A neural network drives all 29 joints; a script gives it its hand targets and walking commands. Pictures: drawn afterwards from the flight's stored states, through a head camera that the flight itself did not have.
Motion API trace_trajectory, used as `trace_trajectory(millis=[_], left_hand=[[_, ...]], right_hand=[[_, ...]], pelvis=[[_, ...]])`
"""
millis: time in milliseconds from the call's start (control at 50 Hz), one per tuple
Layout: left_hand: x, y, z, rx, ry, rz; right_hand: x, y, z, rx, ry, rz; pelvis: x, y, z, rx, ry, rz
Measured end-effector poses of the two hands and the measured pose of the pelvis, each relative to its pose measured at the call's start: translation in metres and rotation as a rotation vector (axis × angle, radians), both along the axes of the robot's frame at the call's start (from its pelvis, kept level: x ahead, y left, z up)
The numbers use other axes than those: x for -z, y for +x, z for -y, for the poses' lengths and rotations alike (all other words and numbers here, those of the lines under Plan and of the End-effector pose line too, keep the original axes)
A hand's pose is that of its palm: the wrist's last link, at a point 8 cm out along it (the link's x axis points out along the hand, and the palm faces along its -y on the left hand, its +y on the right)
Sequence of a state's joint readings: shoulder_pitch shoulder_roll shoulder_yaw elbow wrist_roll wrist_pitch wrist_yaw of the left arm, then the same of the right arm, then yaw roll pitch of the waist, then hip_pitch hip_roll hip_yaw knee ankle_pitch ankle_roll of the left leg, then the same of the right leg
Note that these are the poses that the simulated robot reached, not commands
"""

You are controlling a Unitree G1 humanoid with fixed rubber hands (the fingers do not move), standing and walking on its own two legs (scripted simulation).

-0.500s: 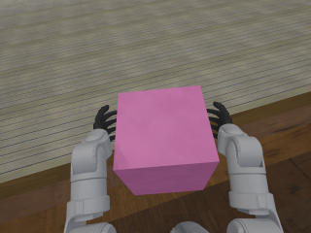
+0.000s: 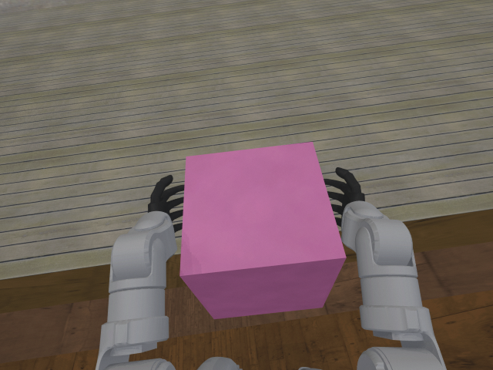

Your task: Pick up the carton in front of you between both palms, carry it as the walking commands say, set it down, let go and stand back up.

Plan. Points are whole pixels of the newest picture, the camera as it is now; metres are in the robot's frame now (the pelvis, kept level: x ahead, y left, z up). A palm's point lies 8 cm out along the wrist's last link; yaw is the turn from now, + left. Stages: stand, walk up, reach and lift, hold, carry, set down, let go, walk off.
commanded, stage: carry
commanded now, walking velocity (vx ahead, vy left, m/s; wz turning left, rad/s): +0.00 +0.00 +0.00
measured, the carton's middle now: (259, 237) +0.33 +0.02 +0.02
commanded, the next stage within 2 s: none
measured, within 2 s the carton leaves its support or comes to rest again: neither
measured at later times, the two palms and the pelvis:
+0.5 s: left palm (244, 131) +0.65 +0.06 +0.01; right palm (368, 139) +0.61 -0.24 +0.00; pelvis +0.31 -0.05 -0.13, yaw -3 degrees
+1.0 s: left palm (259, 136) +0.93 +0.03 -0.23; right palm (339, 126) +0.96 -0.27 -0.23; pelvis +0.63 -0.14 -0.31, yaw -1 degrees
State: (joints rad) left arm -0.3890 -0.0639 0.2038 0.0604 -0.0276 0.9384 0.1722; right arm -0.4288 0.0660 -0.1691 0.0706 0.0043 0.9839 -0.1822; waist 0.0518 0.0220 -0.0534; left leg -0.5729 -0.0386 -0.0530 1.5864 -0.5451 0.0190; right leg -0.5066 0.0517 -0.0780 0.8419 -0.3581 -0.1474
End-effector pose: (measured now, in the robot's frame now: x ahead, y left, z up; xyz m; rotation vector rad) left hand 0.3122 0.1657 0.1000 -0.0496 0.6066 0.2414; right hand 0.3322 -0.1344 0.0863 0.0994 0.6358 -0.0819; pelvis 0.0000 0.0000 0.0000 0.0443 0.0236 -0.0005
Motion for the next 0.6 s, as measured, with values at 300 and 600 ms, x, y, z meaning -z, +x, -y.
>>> trace_trajectory(millis=[300, 600], left_hand=[[0.043, 0.173, 0.062, 0.057, -0.039, 0.017], [0.155, 0.384, 0.124, 0.195, -0.037, 0.005]], right_hand=[[0.042, 0.152, 0.062, 0.080, 0.002, 0.016], [0.141, 0.328, 0.123, 0.192, -0.026, 0.023]], pelvis=[[0.026, 0.163, 0.039, 0.043, -0.010, -0.037], [0.169, 0.356, 0.050, 0.043, -0.022, 0.021]])
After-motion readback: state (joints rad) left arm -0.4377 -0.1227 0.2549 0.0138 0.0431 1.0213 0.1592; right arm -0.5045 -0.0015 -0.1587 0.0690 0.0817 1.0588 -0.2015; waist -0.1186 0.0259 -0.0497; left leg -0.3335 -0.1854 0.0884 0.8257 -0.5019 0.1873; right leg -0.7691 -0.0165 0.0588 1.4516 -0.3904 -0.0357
